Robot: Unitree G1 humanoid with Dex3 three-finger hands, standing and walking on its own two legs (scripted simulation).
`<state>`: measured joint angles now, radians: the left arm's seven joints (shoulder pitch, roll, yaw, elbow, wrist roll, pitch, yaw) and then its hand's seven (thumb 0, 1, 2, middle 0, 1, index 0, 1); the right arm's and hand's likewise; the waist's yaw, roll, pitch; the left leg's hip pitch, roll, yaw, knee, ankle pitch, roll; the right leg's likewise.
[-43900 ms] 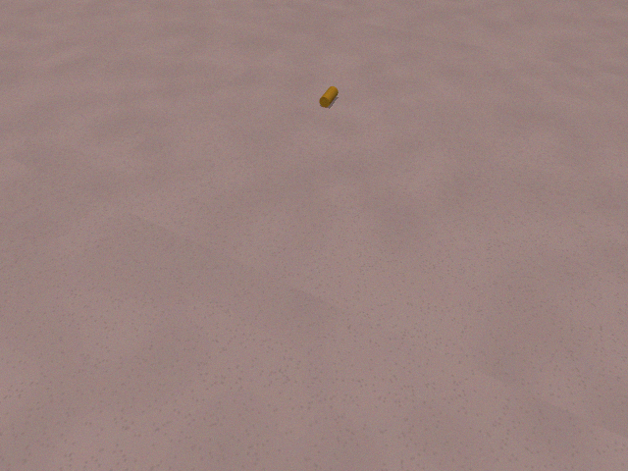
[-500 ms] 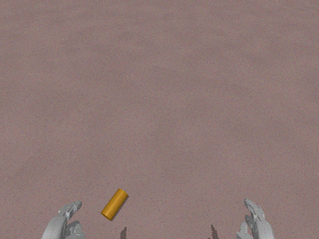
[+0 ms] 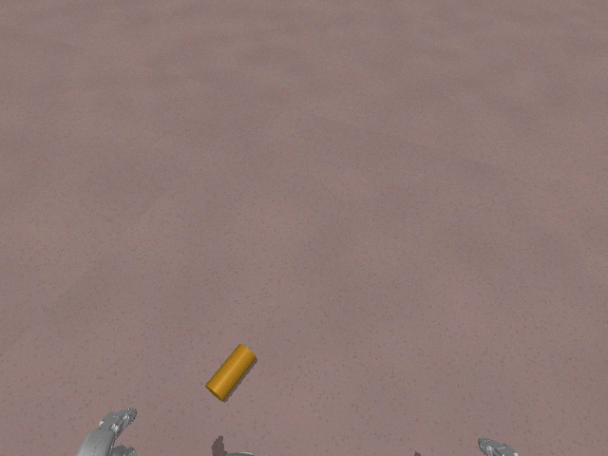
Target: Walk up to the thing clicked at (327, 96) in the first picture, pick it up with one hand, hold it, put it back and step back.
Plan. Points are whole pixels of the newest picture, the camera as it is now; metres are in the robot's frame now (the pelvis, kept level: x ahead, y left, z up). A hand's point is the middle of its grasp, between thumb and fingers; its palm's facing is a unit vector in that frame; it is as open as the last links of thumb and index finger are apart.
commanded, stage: stand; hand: left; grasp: from above
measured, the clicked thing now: (231, 371) +0.45 +0.23 -0.70
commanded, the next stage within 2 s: none
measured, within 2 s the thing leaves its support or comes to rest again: neither
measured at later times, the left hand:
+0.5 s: hand out of the picture +0.03 +0.24 -0.13, palm faces +0.04 -0.94 -0.33, open 7.4 cm
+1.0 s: hand out of the picture +0.05 +0.24 -0.12, palm faces +0.03 -0.94 -0.33, open 7.4 cm
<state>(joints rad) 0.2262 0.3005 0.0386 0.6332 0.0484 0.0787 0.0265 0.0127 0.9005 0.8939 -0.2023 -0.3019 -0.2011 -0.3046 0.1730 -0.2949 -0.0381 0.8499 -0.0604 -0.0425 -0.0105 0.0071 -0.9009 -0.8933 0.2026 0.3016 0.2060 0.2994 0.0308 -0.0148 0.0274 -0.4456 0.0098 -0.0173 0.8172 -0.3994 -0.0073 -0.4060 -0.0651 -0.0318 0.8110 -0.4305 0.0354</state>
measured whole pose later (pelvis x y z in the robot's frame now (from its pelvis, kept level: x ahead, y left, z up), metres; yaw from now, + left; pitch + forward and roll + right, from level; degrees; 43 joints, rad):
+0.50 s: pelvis +0.00 +0.00 +0.04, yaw +1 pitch -4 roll +0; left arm 0.19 0.29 0.03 1.10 0.03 0.01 0.02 0.01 0.90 0.89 -0.20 -0.30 -0.20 -0.31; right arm 0.14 -0.28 -0.03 1.09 -0.03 0.00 -0.02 0.00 -0.90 -0.89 0.20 0.30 0.20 0.30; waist 0.03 0.01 0.07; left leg -0.15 0.00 -0.02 0.44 -0.21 0.00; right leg -0.10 -0.07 -0.05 0.41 -0.23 0.04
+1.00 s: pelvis +0.00 -0.01 +0.04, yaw +1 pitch -4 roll +0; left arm 0.14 0.31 0.03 1.15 0.02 0.00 0.01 0.01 0.90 0.89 -0.20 -0.30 -0.20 -0.31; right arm 0.13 -0.32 -0.02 1.14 -0.02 0.00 -0.01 0.00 -0.91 -0.89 0.20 0.30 0.20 0.30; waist 0.02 0.01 0.07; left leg -0.12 0.02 -0.03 0.36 -0.17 -0.02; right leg -0.07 -0.05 -0.06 0.33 -0.19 0.03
